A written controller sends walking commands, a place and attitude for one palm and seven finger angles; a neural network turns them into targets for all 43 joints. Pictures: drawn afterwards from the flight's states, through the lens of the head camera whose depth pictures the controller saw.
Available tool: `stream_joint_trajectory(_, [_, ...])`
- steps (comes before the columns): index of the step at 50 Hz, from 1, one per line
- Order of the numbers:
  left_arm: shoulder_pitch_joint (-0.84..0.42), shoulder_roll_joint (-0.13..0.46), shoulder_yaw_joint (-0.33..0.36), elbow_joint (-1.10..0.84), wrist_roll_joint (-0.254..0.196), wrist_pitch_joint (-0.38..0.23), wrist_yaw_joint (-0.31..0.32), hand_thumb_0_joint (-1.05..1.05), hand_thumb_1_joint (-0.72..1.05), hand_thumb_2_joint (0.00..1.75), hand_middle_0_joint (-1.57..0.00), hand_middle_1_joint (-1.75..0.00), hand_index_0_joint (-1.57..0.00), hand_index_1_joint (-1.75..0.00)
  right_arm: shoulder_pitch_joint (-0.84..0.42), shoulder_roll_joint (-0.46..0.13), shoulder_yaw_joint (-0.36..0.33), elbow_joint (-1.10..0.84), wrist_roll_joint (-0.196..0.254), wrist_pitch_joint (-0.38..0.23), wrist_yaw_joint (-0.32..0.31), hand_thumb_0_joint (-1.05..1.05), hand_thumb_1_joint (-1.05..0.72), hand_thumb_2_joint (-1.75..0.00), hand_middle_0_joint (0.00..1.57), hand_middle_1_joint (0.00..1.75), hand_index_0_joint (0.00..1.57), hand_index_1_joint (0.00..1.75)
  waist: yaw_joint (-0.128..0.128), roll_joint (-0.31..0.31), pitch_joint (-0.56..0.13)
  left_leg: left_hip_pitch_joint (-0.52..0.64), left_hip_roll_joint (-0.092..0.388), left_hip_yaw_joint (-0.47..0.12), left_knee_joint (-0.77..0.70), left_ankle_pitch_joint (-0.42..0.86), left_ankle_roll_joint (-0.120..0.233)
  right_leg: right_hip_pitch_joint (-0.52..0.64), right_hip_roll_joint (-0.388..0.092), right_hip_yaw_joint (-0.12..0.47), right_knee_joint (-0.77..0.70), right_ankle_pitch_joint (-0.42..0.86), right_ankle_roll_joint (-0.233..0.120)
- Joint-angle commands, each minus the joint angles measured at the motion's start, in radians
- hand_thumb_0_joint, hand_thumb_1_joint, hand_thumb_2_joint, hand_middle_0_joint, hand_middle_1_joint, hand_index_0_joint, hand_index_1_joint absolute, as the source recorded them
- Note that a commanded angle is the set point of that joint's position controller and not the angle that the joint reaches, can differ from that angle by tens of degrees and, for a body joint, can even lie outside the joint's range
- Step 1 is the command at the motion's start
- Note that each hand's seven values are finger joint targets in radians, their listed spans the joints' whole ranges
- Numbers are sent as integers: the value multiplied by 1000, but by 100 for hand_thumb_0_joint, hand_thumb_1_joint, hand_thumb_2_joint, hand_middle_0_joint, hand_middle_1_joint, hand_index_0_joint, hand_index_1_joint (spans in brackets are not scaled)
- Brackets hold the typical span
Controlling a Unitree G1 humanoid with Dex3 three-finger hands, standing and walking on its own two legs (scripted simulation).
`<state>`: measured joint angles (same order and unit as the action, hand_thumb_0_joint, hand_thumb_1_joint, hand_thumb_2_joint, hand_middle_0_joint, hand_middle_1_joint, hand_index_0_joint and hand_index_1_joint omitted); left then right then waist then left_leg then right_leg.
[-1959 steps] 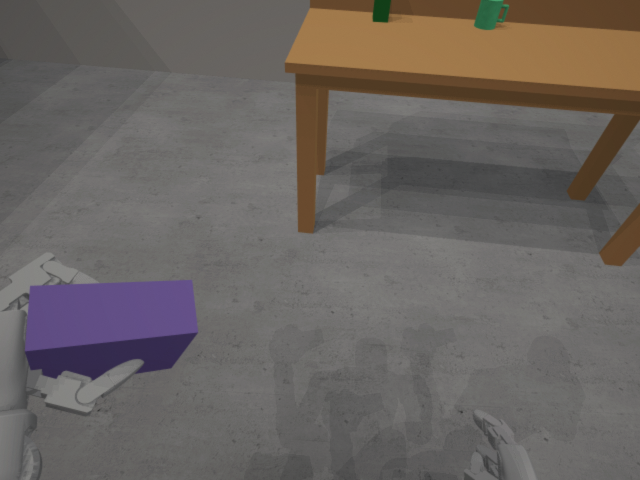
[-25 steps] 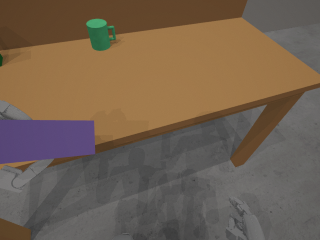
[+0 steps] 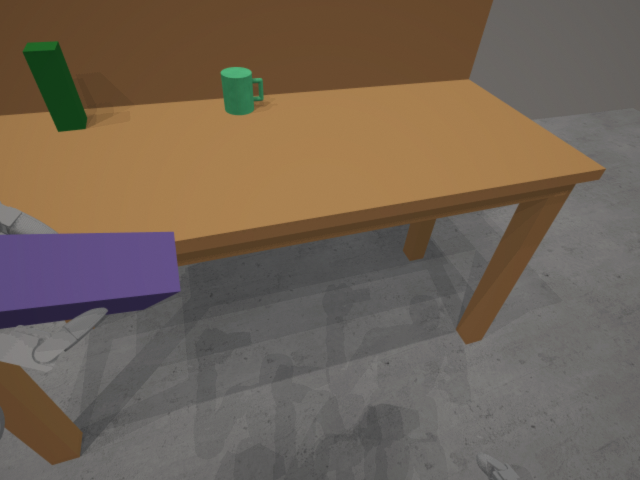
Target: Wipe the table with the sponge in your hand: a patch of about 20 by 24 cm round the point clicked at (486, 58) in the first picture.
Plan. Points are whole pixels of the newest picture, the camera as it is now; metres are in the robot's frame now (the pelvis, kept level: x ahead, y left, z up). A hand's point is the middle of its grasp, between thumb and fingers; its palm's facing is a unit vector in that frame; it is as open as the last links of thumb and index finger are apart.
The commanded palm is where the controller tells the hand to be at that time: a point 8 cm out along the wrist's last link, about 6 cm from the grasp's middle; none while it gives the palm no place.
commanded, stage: stop stepping back and stand still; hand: left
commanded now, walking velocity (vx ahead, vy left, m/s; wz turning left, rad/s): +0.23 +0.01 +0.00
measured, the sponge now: (109, 279) +0.24 +0.21 +0.21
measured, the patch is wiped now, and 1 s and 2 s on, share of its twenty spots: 1.00 1.00 1.00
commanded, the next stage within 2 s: stand and wait in 1.18 s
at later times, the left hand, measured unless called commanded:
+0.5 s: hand (48, 339) +0.16 +0.22 +0.23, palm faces +0.39 -0.85 -0.36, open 9.6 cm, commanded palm +0.11 +0.26 +0.24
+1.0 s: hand (98, 317) +0.19 +0.20 +0.22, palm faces +0.37 -0.85 -0.38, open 9.6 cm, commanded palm +0.13 +0.25 +0.24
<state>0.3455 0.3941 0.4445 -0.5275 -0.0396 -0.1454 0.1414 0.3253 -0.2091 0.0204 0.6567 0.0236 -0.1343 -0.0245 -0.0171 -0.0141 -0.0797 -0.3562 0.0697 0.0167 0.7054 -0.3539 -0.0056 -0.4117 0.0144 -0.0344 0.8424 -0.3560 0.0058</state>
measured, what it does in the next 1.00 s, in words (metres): steps on the spot: right foot, then right foot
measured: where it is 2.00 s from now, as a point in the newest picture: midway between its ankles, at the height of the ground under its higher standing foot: outside the picture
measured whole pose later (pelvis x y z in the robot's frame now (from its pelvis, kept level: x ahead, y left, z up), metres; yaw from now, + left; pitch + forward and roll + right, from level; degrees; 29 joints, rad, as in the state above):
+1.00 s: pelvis -0.04 -0.02 +0.01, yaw -3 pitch +0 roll -1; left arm 0.44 0.38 0.38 -0.58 -0.05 -0.16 0.15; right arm 0.17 -0.22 0.01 0.60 0.01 -0.11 -0.05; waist -0.01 0.01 0.00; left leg -0.26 0.04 0.01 0.55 -0.29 -0.01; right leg -0.26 -0.02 -0.07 0.52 -0.26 0.00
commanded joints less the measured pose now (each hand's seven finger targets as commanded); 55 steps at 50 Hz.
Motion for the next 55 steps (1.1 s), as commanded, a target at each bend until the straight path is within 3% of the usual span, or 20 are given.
stream_joint_trajectory(1, [-182, 177, 21, -159, 9, -44, -18, 0, 10, 130, -120, -160, -120, -160, -212, -144, -49, -194, 2, -34, -19, 0, -90, -90, 20, 30, 20, 30, 3, -100, 9, -192, -61, 27, 331, -244, 62, 199, -117, 93, -454, 120, -90])
stream_joint_trajectory(3, [-201, 218, 53, -210, -19, -51, -16, 0, 10, 130, -120, -160, -120, -160, -177, -155, -80, -175, 23, -22, -13, 0, -90, -90, 20, 30, 20, 30, 4, -351, -81, -226, -79, -59, 711, -77, 18, 126, -328, 471, -562, 158, -212])
stream_joint_trajectory(4, [-191, 217, 60, -264, -25, -56, -19, 0, 10, 130, -120, -160, -120, -160, -211, -143, -79, -176, 25, -13, -6, 0, -90, -90, 20, 30, 20, 30, 2, -260, -15, -210, -35, -117, 723, -30, 25, 14, -344, 485, -570, 41, -232])
stream_joint_trajectory(6, [-154, 230, 86, -289, -28, -53, -23, 0, 10, 130, -120, -160, -120, -160, -230, -92, -47, -165, 20, 21, -4, 0, -90, -90, 20, 30, 20, 30, -19, -27, 59, -78, 26, -95, 496, -34, 48, -196, -316, 336, -556, -136, -196])
stream_joint_trajectory(9, [-115, 224, 97, -310, -22, -55, 5, 0, 10, 130, -120, -160, -120, -160, -223, -95, -30, -159, 13, 2, -29, 0, -90, -90, 20, 30, 20, 30, -18, 47, -11, 167, -7, -3, -40, -86, 80, -234, -187, 152, -339, -188, -132])
stream_joint_trajectory(10, [-121, 222, 101, -320, -24, -60, 12, 0, 10, 130, -120, -160, -120, -160, -214, -116, -32, -175, 3, -13, -42, 0, -90, -90, 20, 30, 20, 30, -20, 214, -30, 185, -3, -39, -242, -153, 96, -203, -93, 82, -136, -202, -106])
stream_joint_trajectory(11, [-105, 215, 104, -322, -27, -67, 26, 0, 10, 130, -120, -160, -120, -160, -211, -147, -46, -208, -6, -28, -48, 0, -90, -90, 20, 30, 20, 30, -14, 483, -29, 225, 185, -346, -436, -272, 160, -299, 46, -42, 222, -235, -40])
stream_joint_trajectory(12, [-205, 252, 118, -376, -10, -91, 28, 0, 10, 130, -120, -160, -120, -160, -222, -129, -41, -217, 6, -52, -40, 0, -90, -90, 20, 30, 20, 30, -3, 399, -30, 107, 273, -453, -478, -211, 234, -325, 28, 44, 421, -174, -19])
stream_joint_trajectory(14, [-180, 251, 111, -213, -1, -75, 25, 0, 10, 130, -120, -160, -120, -160, -171, -103, -39, -153, 5, -60, -19, 0, -90, -90, 20, 30, 20, 30, -28, 144, 12, 137, 257, -496, -431, -100, 236, -428, -29, 98, 530, -83, -8])
stream_joint_trajectory(22, [-74, 162, 28, -239, -17, -45, 13, 0, 10, 130, -120, -160, -120, -160, -214, -126, -31, -183, 3, -59, -24, 0, -90, -90, 20, 30, 20, 30, -9, 290, 37, -9, 155, -186, -464, -301, 133, 33, -7, -91, -145, -82, -8])
stream_joint_trajectory(24, [-26, 164, 43, -221, -17, -33, 20, 0, 10, 130, -120, -160, -120, -160, -229, -134, -33, -193, -10, -43, -30, 0, -90, -90, 20, 30, 20, 30, 22, 203, 13, -115, 111, -126, -316, -302, 102, 273, 18, -101, -336, 3, -18])
stream_joint_trajectory(25, [-12, 173, 52, -209, -11, -31, 19, 0, 10, 130, -120, -160, -120, -160, -216, -131, -37, -189, -13, -33, -31, 0, -90, -90, 20, 30, 20, 30, 30, 49, -7, -185, 48, -55, -125, -254, 85, 374, -13, -56, -414, 56, -38])
stream_joint_trajectory(27, [-76, 237, 82, -270, -18, -45, 13, 0, 10, 130, -120, -160, -120, -160, -235, -107, -45, -201, -4, -18, -29, 0, -90, -90, 20, 30, 20, 30, 15, -220, -19, -289, -58, 8, 358, -127, 38, 314, -360, 468, -620, 5, -188])
stream_joint_trajectory(31, [-95, 223, 100, -292, -31, -49, 20, 0, 10, 130, -120, -160, -120, -160, -227, -101, -54, -156, -2, 1, -35, 0, -90, -90, 20, 30, 20, 30, -21, -116, 18, 28, 46, -80, 113, -50, 49, -40, -342, 296, -563, -222, -163])
stream_joint_trajectory(33, [-54, 206, 87, -298, -28, -62, 38, 0, 10, 130, -120, -160, -120, -160, -237, -110, -44, -160, -14, -4, -56, 0, -90, -90, 20, 30, 20, 30, -24, 70, 13, 152, -7, -34, -191, -41, 62, -34, -215, 149, -407, -182, -103])
stream_joint_trajectory(35, [-35, 187, 87, -309, -28, -75, 52, 0, 10, 130, -120, -160, -120, -160, -249, -143, -53, -192, -13, -22, -62, 0, -90, -90, 20, 30, 20, 30, 7, 273, 14, 76, 94, -235, -349, -55, 110, 53, -48, 23, -248, -7, -25])
stream_joint_trajectory(38, [-8, 173, 84, -215, -17, -64, 50, 0, 10, 130, -120, -160, -120, -160, -240, -121, -49, -194, 3, -29, -58, 0, -90, -90, 20, 30, 20, 30, 13, 105, 30, -25, 66, -187, -323, -8, 80, 187, -37, 11, -331, 96, 4])
stream_joint_trajectory(41, [-12, 164, 61, -210, -20, -70, 39, 0, 10, 130, -120, -160, -120, -160, -239, -128, -62, -189, 0, -35, -44, 0, -90, -90, 20, 30, 20, 30, -4, -56, -10, 19, -11, -73, -137, 179, 33, 230, -163, 157, -439, 252, -49])
stream_joint_trajectory(47, [16, 169, 61, -288, -23, -81, 38, 0, 10, 130, -120, -160, -120, -160, -252, -123, -54, -203, -8, -24, -38, 0, -90, -90, 20, 30, 20, 30, 10, 97, -53, 125, 32, -101, -243, 357, 37, 245, -105, 67, -375, 351, -25])
stream_joint_trajectory(55, [1, 160, 57, -262, -28, -70, 35, 0, 10, 130, -120, -160, -120, -160, -257, -120, -51, -217, -7, -4, -40, 0, -90, -90, 20, 30, 20, 30, 14, 82, -84, 164, 36, -74, -246, 408, 27, 278, -85, 60, -398, 417, -16])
